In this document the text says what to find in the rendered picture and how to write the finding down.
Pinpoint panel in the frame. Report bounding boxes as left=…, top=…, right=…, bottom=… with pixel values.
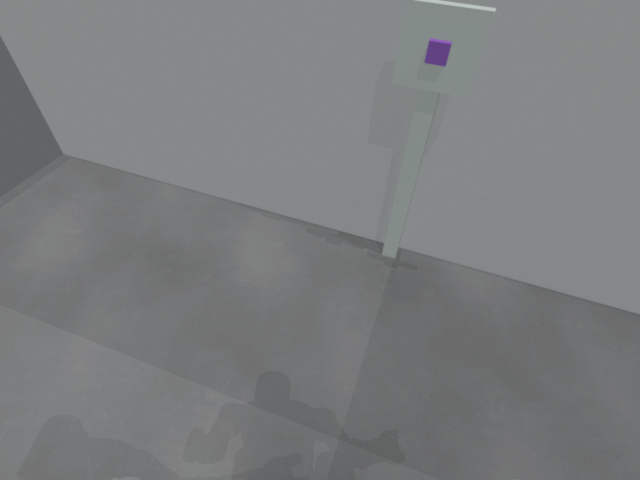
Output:
left=382, top=0, right=496, bottom=258

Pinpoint button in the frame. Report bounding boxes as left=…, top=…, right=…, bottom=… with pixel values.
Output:
left=424, top=38, right=452, bottom=66

